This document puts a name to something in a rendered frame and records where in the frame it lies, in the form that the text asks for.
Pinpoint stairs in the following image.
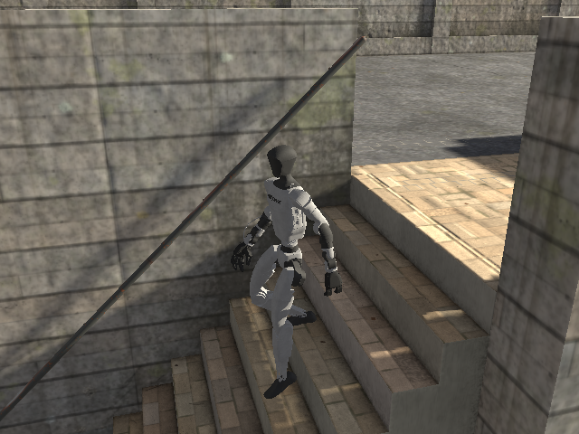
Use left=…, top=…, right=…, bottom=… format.
left=113, top=176, right=497, bottom=434

